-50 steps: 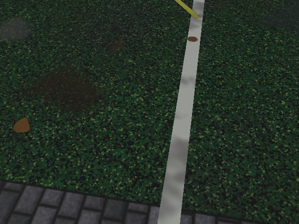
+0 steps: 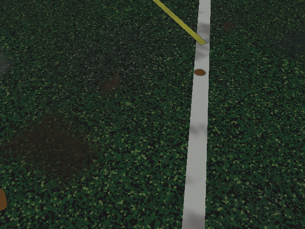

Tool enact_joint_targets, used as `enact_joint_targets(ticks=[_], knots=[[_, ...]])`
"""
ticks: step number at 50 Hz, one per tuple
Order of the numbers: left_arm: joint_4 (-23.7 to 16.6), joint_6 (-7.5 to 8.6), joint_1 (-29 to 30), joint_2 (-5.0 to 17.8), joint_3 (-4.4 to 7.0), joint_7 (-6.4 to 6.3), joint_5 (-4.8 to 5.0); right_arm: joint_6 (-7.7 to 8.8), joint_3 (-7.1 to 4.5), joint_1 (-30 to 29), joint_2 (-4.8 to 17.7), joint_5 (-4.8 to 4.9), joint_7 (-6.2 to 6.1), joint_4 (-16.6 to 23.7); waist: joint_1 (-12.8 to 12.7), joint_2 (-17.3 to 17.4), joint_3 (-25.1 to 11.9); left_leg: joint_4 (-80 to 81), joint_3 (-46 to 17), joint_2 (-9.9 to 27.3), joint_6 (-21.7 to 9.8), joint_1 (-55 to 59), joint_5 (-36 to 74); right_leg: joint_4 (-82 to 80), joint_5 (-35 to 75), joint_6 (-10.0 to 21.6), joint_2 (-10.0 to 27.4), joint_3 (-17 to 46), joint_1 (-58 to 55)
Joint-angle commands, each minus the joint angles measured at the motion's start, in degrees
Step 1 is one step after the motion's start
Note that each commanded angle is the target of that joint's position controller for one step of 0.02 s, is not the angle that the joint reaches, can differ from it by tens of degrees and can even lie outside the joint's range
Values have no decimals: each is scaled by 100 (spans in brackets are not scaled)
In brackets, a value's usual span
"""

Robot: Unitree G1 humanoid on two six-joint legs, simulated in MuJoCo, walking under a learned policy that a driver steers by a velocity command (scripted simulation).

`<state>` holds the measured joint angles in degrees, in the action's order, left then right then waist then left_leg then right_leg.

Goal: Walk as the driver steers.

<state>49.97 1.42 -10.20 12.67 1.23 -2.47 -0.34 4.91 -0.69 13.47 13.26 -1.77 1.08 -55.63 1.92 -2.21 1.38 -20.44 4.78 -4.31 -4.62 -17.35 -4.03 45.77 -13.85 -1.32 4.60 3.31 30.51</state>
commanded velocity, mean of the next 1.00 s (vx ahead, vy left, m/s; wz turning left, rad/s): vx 0.35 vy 0.00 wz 0.15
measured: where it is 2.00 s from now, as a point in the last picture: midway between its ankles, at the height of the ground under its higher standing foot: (153, 209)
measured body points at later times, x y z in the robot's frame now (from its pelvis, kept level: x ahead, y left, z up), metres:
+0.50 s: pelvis +0.07 -0.02 +0.00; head +0.08 -0.02 +0.45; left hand +0.11 +0.22 -0.15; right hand +0.10 -0.27 -0.15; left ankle +0.07 +0.08 -0.73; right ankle +0.07 -0.14 -0.73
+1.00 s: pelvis +0.27 -0.10 +0.00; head +0.28 -0.11 +0.45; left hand +0.24 +0.15 -0.14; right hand +0.45 -0.34 -0.12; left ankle +0.30 +0.05 -0.63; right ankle +0.21 -0.22 -0.74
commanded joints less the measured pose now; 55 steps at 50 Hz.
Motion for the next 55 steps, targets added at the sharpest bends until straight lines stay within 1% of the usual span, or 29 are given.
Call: enact_joint_targets(ticks=[1, 4, 5, 6, 7, 8, 13, 21, 22, 23, 24, 26, 28, 30, 32, 34, 37, 39, 40, 41, 42, 43, 44, 45, 46, 48, 51, 53, 55], knots=[[57, -150, -800, 392, 116, -5, -25, -50, -155, -453, 800, 100, -107, 354, -385, 711, -508, 900, -1045, 1555, -886, -872, -854, -653, 354, 64, -60, -128, -1754], [96, -119, -756, 463, 164, -16, -115, -151, -14, -226, 404, 166, -157, 225, -399, 404, -122, 500, -1106, 1145, -297, -1001, -2361, -1905, 481, 334, 28, -49, -2145], [60, -103, -733, 734, 200, -38, -124, -158, -5, 26, 368, 130, -162, 198, -156, -120, 38, -102, -860, 763, -34, -1023, -2338, -2286, 713, 503, 441, 415, -2030], [183, -90, -476, 924, 255, -32, -63, -196, -18, 486, 241, 150, -202, 121, 276, -1104, 38, -253, -306, 358, 123, -497, -1797, -2643, -560, 730, 521, 609, -1272], [169, -37, -338, 546, 201, 11, -56, -262, -50, 298, 413, 103, -268, 45, 113, -958, 179, -473, -247, 371, 227, 119, -1373, -3010, -1560, 653, 334, 635, -648], [209, 10, -257, 393, 164, 26, -80, -318, -80, 190, 465, 106, -297, 40, 110, -850, 219, -499, -269, 406, 240, 325, -1201, -3086, -1779, 513, 222, 560, -493], [425, 135, -460, 387, 186, 17, 23, -326, -80, 134, 371, 115, -289, -172, -73, -2, -68, -265, -440, 594, 156, 248, -918, -2414, -6, 338, -96, 97, -1345], [668, 55, -600, 303, 187, 13, 39, -342, -75, 137, 273, 170, -288, -399, -167, 249, -236, -389, -434, 608, 180, 412, -253, -2069, 1069, 384, -198, -99, -1794], [794, 32, -831, 338, 220, 14, 75, -361, -102, 367, 319, 209, -293, -523, -173, 250, -450, -479, -299, 473, 89, 469, -1498, -2008, -249, 471, -343, -240, -1850], [818, 24, -926, 452, 274, 26, 136, -367, -164, 445, 467, 285, -288, -547, -176, 281, -160, -460, -418, 507, -62, 199, -2991, -2006, -1891, 615, -361, -179, -1551], [759, 69, -891, 506, 299, 35, 187, -319, -200, 461, 557, 342, -285, -498, -162, 325, 291, -315, -772, 721, -238, -112, -4031, -2085, -2921, 768, -222, 70, -1091], [522, 311, -446, 389, 279, 73, 290, -84, -233, 658, 605, 423, -267, -435, 25, 439, 716, 158, -1603, 1291, -558, 121, -4112, -2017, -2569, 887, 22, 307, -326], [227, 514, 277, 78, 221, 171, 266, 71, -382, 1190, 929, 393, -235, -588, 280, 1055, 524, 1030, -2909, 2204, -968, 1307, -3965, -1072, -902, 685, -200, -354, 565], [45, 585, 612, 188, 238, 250, 256, 147, -383, 1254, 845, 305, -217, -512, 328, 1045, 404, 1431, -3715, 2753, -1226, 1534, -3900, 82, -873, 764, -74, -232, 985], [0, 640, 542, 185, 222, 286, 315, 190, -363, 1070, 813, 317, -194, -341, 175, 886, 323, 1438, -3367, 2658, -1039, 1866, -3437, 386, -944, 808, 156, -113, 1456], [-3, 677, 620, 258, 241, 315, 304, 128, -365, 903, 809, 364, -181, -218, 107, 839, 284, 1421, -2490, 2226, -699, 1624, -2847, -410, -765, 700, 133, -338, 917], [173, 705, 233, 149, 227, 402, 251, -1, -391, 625, 967, 437, -163, -43, -274, 831, 307, 1089, -1665, 1560, -645, 35, -2450, -1537, -28, 331, -442, -910, -1225], [445, 665, -654, 417, 359, 329, 304, -7, -388, 428, 963, 424, -183, 123, -756, 720, 6, 400, -1493, 1301, -522, -1087, -2035, -1607, 292, 192, -622, -947, -3041], [634, 646, -1596, 680, 483, 248, 331, 53, -316, -31, 731, 354, -162, 321, -1357, 576, -338, -690, -1298, 1054, -277, -1919, -1424, -1669, 131, 287, -268, -534, -4307], [757, 610, -2660, 1406, 653, 158, 229, 149, -168, -478, 150, 179, -106, 644, -1806, -821, -912, -3223, -704, 655, 85, -2711, -1580, -2301, -1121, 508, 1115, 1124, -5192], [644, 682, -2650, 1596, 628, 188, -4, 293, -119, -143, -169, 441, -125, 873, -1428, -1565, -1178, -4901, -1055, 250, 46, -3848, -2371, -3149, -2626, 1244, 2167, 3762, -5384], [528, 727, -2001, 1222, 495, 207, 1, 338, -137, -225, 87, 647, -114, 964, -1129, -1099, -656, -5871, -1397, 812, -108, -4609, -1999, -3355, -3576, 1400, 2361, 3925, -4883], [450, 742, -1602, 811, 366, 244, 58, 292, -179, -270, 298, 613, -93, 964, -984, -694, -202, -6161, -1333, 968, -174, -4741, -1507, -3404, -2706, 1227, 2182, 3135, -4468], [434, 700, -1178, 649, 285, 292, 47, 206, -229, -71, 336, 515, -92, 869, -690, -329, 73, -6097, -1294, 1124, -119, -4358, -1134, -3462, -1373, 1056, 1871, 2122, -3885], [361, 648, -674, 483, 222, 332, -11, 113, -283, -35, 336, 456, -94, 867, -413, -333, 408, -5692, -1267, 1240, -74, -3905, -864, -3445, 241, 803, 1517, 1059, -3236], [287, 572, -223, 347, 185, 280, -86, -100, -319, 177, 215, 437, -22, 898, -109, -490, 521, -5268, -913, 1230, 73, -3001, -553, -3327, 2475, 412, 1082, -438, -2400], [167, 512, 118, 627, 233, 65, -116, -217, -306, -411, 84, 322, 71, 1367, 10, -266, 723, -3679, -259, 946, 261, -2239, 345, -3410, 3198, 435, 685, -1476, -1542], [86, 484, -51, 989, 315, -89, -49, -242, -293, -735, 17, 256, 187, 1532, -110, -119, 462, -2485, 159, 717, 234, -1453, 906, -3151, 3408, 449, 646, -1803, -1592], [-15, 431, -129, 1302, 406, -171, 101, -289, -415, -619, 296, 243, 280, 1650, 14, -279, -3, -2122, 313, 479, 83, -965, 750, -2593, 4657, 447, 869, -1770, -2226]])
